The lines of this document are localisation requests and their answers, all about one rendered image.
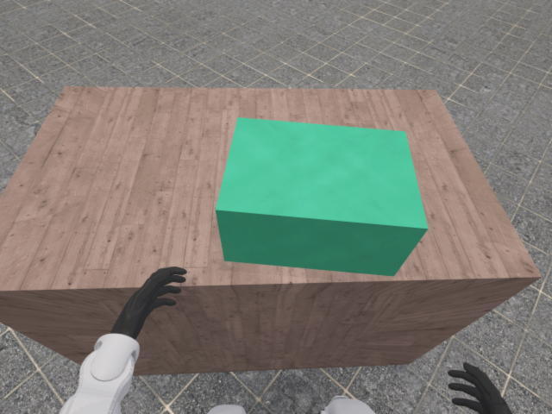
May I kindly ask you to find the right robot hand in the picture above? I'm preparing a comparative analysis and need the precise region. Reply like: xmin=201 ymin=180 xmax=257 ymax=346
xmin=448 ymin=362 xmax=512 ymax=414

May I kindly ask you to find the pedestal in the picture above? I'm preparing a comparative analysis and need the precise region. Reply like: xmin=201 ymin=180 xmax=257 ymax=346
xmin=0 ymin=86 xmax=542 ymax=376

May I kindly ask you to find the left robot hand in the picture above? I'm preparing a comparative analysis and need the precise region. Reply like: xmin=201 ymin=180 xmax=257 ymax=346
xmin=110 ymin=267 xmax=187 ymax=339

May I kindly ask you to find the robot right shin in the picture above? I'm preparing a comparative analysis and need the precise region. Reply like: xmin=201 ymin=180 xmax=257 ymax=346
xmin=329 ymin=396 xmax=348 ymax=404

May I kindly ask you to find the carton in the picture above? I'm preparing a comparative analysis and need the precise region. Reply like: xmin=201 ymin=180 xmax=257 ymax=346
xmin=216 ymin=117 xmax=428 ymax=277

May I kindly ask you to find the left robot forearm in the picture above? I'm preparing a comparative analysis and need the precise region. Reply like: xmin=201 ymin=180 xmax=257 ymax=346
xmin=59 ymin=334 xmax=140 ymax=414

